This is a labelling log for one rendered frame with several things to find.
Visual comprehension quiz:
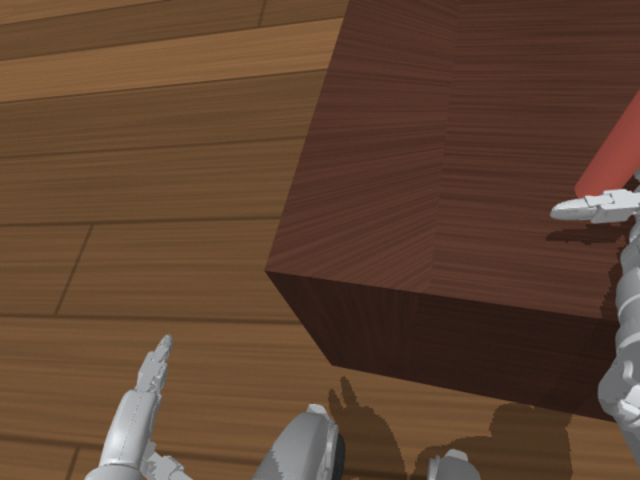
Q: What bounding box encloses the can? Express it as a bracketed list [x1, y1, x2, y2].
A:
[575, 89, 640, 199]

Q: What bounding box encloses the left robot arm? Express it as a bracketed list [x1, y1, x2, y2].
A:
[84, 464, 143, 480]

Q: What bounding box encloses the left robot hand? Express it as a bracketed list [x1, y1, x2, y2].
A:
[98, 334, 193, 480]

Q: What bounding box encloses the right robot hand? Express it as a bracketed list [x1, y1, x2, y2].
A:
[550, 167, 640, 224]

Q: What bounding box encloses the right robot arm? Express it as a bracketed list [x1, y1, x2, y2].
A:
[598, 220, 640, 470]

